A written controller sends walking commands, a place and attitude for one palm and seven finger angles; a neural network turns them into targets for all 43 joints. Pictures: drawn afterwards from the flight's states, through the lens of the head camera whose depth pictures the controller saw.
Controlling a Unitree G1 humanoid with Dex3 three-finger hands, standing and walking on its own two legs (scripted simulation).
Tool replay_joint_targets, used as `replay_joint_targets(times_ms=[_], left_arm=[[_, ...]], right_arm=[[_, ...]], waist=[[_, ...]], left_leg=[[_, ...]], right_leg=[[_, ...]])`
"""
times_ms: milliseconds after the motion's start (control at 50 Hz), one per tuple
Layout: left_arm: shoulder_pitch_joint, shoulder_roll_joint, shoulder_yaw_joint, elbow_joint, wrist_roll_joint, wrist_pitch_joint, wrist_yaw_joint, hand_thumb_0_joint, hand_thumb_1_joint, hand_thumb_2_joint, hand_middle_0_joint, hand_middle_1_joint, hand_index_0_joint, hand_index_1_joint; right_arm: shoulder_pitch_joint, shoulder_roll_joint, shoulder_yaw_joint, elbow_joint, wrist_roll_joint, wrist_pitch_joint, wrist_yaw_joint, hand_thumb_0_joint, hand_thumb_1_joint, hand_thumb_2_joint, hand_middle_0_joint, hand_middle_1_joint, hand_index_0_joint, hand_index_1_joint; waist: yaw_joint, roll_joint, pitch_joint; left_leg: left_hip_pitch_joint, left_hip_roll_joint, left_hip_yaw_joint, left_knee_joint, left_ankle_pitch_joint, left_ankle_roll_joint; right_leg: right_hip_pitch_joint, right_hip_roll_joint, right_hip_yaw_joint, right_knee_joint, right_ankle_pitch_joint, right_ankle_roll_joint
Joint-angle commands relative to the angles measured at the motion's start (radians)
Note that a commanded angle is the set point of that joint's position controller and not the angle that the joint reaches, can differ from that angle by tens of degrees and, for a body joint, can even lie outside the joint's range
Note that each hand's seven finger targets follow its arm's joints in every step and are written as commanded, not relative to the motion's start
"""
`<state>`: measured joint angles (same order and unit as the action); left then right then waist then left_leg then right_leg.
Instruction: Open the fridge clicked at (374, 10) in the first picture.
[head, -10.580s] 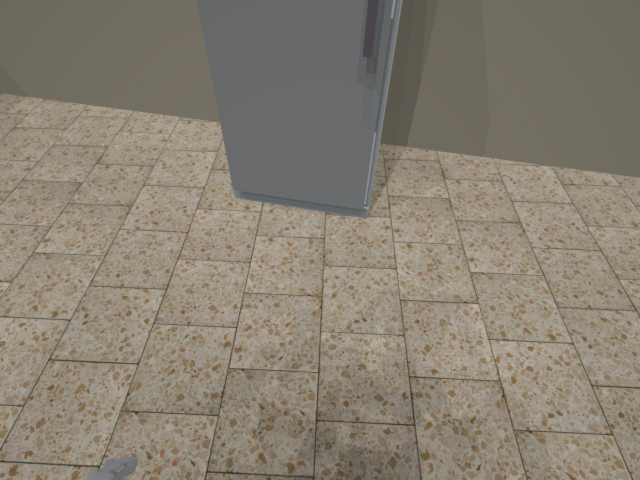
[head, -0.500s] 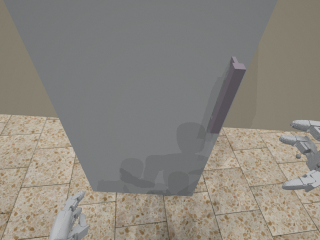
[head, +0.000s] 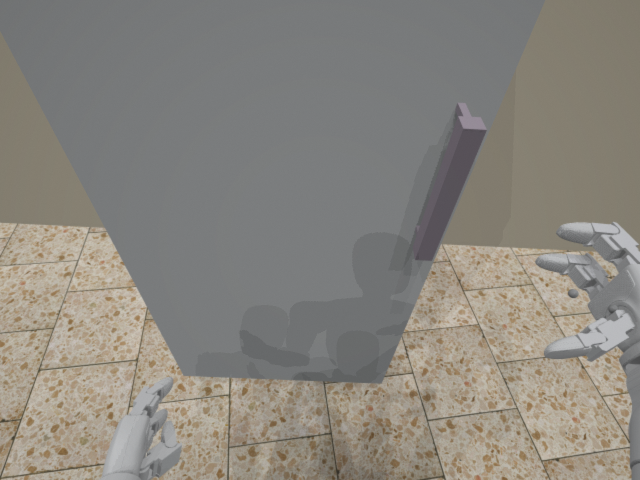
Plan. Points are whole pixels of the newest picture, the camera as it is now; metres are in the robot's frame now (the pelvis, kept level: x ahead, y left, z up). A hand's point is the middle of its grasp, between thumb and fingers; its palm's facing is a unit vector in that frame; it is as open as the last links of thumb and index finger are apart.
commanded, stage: move the hooked fingers beside the handle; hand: right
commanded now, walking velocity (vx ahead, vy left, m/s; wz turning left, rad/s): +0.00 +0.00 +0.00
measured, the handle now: (440, 188) +0.48 -0.16 +0.12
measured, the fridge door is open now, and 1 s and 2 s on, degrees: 0 0 0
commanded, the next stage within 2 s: none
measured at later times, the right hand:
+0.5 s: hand (527, 257) +0.35 -0.23 +0.13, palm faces +0.03 +1.00 -0.03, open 14.0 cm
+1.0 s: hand (505, 229) +0.40 -0.22 +0.13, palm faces +0.02 +1.00 -0.01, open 14.0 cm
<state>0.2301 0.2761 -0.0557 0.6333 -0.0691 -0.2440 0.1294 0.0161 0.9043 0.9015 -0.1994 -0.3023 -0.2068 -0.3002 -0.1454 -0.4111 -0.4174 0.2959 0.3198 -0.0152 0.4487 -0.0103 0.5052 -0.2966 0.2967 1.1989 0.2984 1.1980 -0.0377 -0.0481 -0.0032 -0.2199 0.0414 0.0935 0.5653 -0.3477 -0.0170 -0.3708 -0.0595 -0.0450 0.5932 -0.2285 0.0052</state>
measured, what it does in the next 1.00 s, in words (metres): stands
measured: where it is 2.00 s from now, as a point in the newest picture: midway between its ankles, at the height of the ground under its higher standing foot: outside the picture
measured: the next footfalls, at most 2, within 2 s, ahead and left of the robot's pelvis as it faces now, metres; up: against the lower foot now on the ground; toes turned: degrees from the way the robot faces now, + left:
none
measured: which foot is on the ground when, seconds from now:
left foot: down 0.00-1.00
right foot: down 0.00-1.00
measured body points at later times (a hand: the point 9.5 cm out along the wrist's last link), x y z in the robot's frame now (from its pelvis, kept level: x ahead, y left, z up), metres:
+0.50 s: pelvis +0.00 +0.00 +0.00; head +0.01 +0.02 +0.45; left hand +0.15 +0.25 -0.09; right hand +0.34 -0.29 +0.14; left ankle -0.03 +0.13 -0.73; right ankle +0.05 -0.12 -0.73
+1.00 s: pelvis +0.01 +0.01 +0.00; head +0.03 +0.02 +0.45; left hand +0.12 +0.28 -0.11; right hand +0.39 -0.27 +0.13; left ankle -0.03 +0.13 -0.73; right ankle +0.05 -0.12 -0.73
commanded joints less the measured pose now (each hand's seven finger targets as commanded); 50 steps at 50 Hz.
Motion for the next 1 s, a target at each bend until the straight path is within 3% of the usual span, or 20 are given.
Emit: replay_joint_targets(times_ms=[0,80,120,160,220,260,300,380,400,500,560,600,680,760,800,860,900,920,940,980], left_arm=[[-0.066,0.119,0.052,-0.138,0.002,-0.058,0.005,0.000,0.900,0.900,-0.200,-0.300,-0.200,-0.300],[-0.068,0.124,0.054,-0.137,-0.004,-0.040,0.004,0.000,0.900,0.900,-0.200,-0.300,-0.200,-0.300],[-0.070,0.123,0.055,-0.153,-0.003,-0.036,-0.002,0.000,0.900,0.900,-0.200,-0.300,-0.200,-0.300],[-0.066,0.117,0.057,-0.157,0.000,-0.034,-0.003,0.000,0.900,0.900,-0.200,-0.300,-0.200,-0.300],[-0.057,0.118,0.060,-0.156,0.005,-0.034,-0.008,0.000,0.900,0.900,-0.200,-0.300,-0.200,-0.300],[-0.052,0.116,0.060,-0.142,0.004,-0.034,-0.007,0.000,0.900,0.900,-0.200,-0.300,-0.200,-0.300],[-0.035,0.125,0.063,-0.130,0.004,-0.026,-0.007,0.000,0.900,0.900,-0.200,-0.300,-0.200,-0.300],[-0.040,0.121,0.062,-0.128,-0.002,-0.015,-0.006,0.000,0.900,0.900,-0.200,-0.300,-0.200,-0.300],[-0.036,0.123,0.065,-0.127,-0.001,-0.011,-0.007,0.000,0.900,0.900,-0.200,-0.300,-0.200,-0.300],[-0.032,0.126,0.067,-0.127,0.005,0.003,-0.010,0.000,0.900,0.900,-0.200,-0.300,-0.200,-0.300],[-0.030,0.121,0.065,-0.119,0.005,0.012,-0.010,0.000,0.900,0.900,-0.200,-0.300,-0.200,-0.300],[-0.014,0.129,0.066,-0.106,0.006,0.019,-0.010,0.000,0.900,0.900,-0.200,-0.300,-0.200,-0.300],[-0.007,0.130,0.066,-0.107,0.001,0.035,-0.008,0.000,0.900,0.900,-0.200,-0.300,-0.200,-0.300],[0.004,0.133,0.073,-0.114,0.003,0.042,-0.012,0.000,0.900,0.900,-0.200,-0.300,-0.200,-0.300],[0.013,0.137,0.074,-0.109,0.003,0.046,-0.013,0.000,0.900,0.900,-0.200,-0.300,-0.200,-0.300],[0.027,0.143,0.079,-0.094,0.003,0.055,-0.014,0.000,0.900,0.900,-0.200,-0.300,-0.200,-0.300],[0.034,0.143,0.079,-0.098,0.004,0.061,-0.019,0.000,0.900,0.900,-0.200,-0.300,-0.200,-0.300],[0.031,0.140,0.078,-0.099,0.003,0.063,-0.020,0.000,0.900,0.900,-0.200,-0.300,-0.200,-0.300],[0.044,0.144,0.080,-0.091,0.005,0.067,-0.021,0.000,0.900,0.900,-0.200,-0.300,-0.200,-0.300],[0.049,0.143,0.081,-0.093,0.006,0.076,-0.023,0.000,0.900,0.900,-0.200,-0.300,-0.200,-0.300]], right_arm=[[-0.336,-0.265,-0.073,-0.198,0.026,-0.080,-0.028,0.000,0.500,-0.300,0.300,1.200,0.300,1.200],[-0.351,-0.265,-0.070,-0.093,0.002,-0.033,-0.050,0.000,0.500,-0.300,0.300,1.200,0.300,1.200],[-0.343,-0.278,-0.075,-0.113,-0.009,-0.025,-0.058,0.000,0.500,-0.300,0.300,1.200,0.300,1.200],[-0.396,-0.272,-0.066,-0.171,-0.014,-0.040,-0.071,0.000,0.500,-0.300,0.300,1.200,0.300,1.200],[-0.396,-0.268,-0.072,-0.201,-0.008,-0.076,-0.081,0.000,0.500,-0.300,0.300,1.200,0.300,1.200],[-0.432,-0.236,-0.049,-0.182,-0.003,-0.085,-0.084,0.000,0.500,-0.300,0.300,1.200,0.300,1.200],[-0.398,-0.261,-0.066,-0.129,-0.010,-0.079,-0.087,0.000,0.500,-0.300,0.300,1.200,0.300,1.200],[-0.463,-0.197,0.010,-0.103,-0.028,-0.048,-0.091,0.000,0.500,-0.300,0.300,1.200,0.300,1.200],[-0.466,-0.203,0.012,-0.103,-0.032,-0.046,-0.093,0.000,0.500,-0.300,0.300,1.200,0.300,1.200],[-0.482,-0.268,-0.051,-0.120,-0.032,-0.076,-0.119,0.000,0.500,-0.300,0.300,1.200,0.300,1.200],[-0.541,-0.261,-0.047,-0.087,-0.037,-0.092,-0.128,0.000,0.500,-0.300,0.300,1.200,0.300,1.200],[-0.550,-0.291,-0.062,-0.021,-0.040,-0.094,-0.124,0.000,0.500,-0.300,0.300,1.200,0.300,1.200],[-0.622,-0.272,-0.014,0.052,-0.054,-0.091,-0.096,0.000,0.500,-0.300,0.300,1.200,0.300,1.200],[-0.648,-0.270,-0.008,0.045,-0.046,-0.110,-0.078,0.000,0.500,-0.300,0.300,1.200,0.300,1.200],[-0.642,-0.263,-0.001,0.071,-0.036,-0.121,-0.076,0.000,0.500,-0.300,0.300,1.200,0.300,1.200],[-0.673,-0.311,-0.049,0.129,-0.040,-0.129,-0.089,0.000,0.500,-0.300,0.300,1.200,0.300,1.200],[-0.689,-0.298,-0.026,0.135,-0.052,-0.132,-0.097,0.000,0.500,-0.300,0.300,1.200,0.300,1.200],[-0.702,-0.288,-0.016,0.146,-0.058,-0.131,-0.099,0.000,0.500,-0.300,0.300,1.200,0.300,1.200],[-0.721,-0.314,-0.035,0.169,-0.063,-0.132,-0.104,0.000,0.500,-0.300,0.300,1.200,0.300,1.200],[-0.752,-0.313,-0.024,0.164,-0.075,-0.144,-0.110,0.000,0.500,-0.300,0.300,1.200,0.300,1.200]], waist=[[0.022,-0.018,-0.228],[0.022,-0.007,-0.171],[0.009,-0.026,-0.213],[0.017,-0.053,-0.260],[0.021,-0.018,-0.299],[0.033,-0.035,-0.278],[0.027,0.010,-0.261],[0.044,-0.042,-0.213],[0.044,-0.003,-0.217],[0.033,0.031,-0.285],[0.045,-0.010,-0.276],[0.048,0.045,-0.251],[0.066,-0.021,-0.237],[0.063,-0.029,-0.312],[0.067,0.034,-0.298],[0.065,0.042,-0.291],[0.065,0.041,-0.296],[0.067,0.006,-0.291],[0.073,0.033,-0.293],[0.074,-0.003,-0.300]], left_leg=[[-0.100,-0.053,-0.023,-0.095,0.218,0.024],[-0.131,-0.045,-0.021,-0.099,0.175,0.019],[-0.106,-0.045,-0.023,-0.092,0.195,0.023],[-0.100,-0.046,-0.023,-0.084,0.215,0.025],[-0.081,-0.053,-0.022,-0.076,0.257,0.025],[-0.100,-0.052,-0.022,-0.076,0.253,0.024],[-0.095,-0.053,-0.022,-0.080,0.254,0.024],[-0.137,-0.047,-0.021,-0.081,0.224,0.023],[-0.127,-0.048,-0.024,-0.084,0.236,0.024],[-0.085,-0.049,-0.030,-0.071,0.287,0.022],[-0.102,-0.049,-0.038,-0.070,0.286,0.020],[-0.098,-0.048,-0.040,-0.075,0.288,0.017],[-0.129,-0.043,-0.050,-0.071,0.271,0.017],[-0.110,-0.045,-0.051,-0.055,0.328,0.020],[-0.107,-0.047,-0.049,-0.058,0.330,0.018],[-0.119,-0.047,-0.050,-0.052,0.323,0.016],[-0.116,-0.046,-0.050,-0.046,0.324,0.017],[-0.130,-0.046,-0.056,-0.048,0.321,0.016],[-0.133,-0.048,-0.053,-0.047,0.320,0.014],[-0.131,-0.048,-0.054,-0.040,0.323,0.018]], right_leg=[[0.247,0.042,0.055,-0.075,0.105,-0.033],[0.196,0.042,0.052,-0.094,0.062,-0.030],[0.208,0.042,0.048,-0.090,0.088,-0.032],[0.244,0.040,0.047,-0.081,0.113,-0.031],[0.261,0.036,0.045,-0.069,0.155,-0.034],[0.261,0.038,0.044,-0.068,0.142,-0.032],[0.239,0.033,0.044,-0.067,0.144,-0.035],[0.228,0.038,0.045,-0.076,0.107,-0.031],[0.229,0.035,0.042,-0.069,0.119,-0.036],[0.235,0.037,0.037,-0.055,0.165,-0.039],[0.237,0.042,0.031,-0.054,0.153,-0.037],[0.206,0.038,0.028,-0.048,0.144,-0.041],[0.192,0.046,0.023,-0.043,0.115,-0.039],[0.220,0.047,0.024,-0.021,0.164,-0.042],[0.201,0.044,0.024,-0.016,0.163,-0.045],[0.184,0.045,0.027,-0.018,0.153,-0.043],[0.178,0.045,0.024,-0.014,0.160,-0.045],[0.181,0.048,0.021,-0.015,0.154,-0.046],[0.178,0.046,0.025,-0.013,0.154,-0.046],[0.177,0.046,0.025,-0.012,0.163,-0.043]])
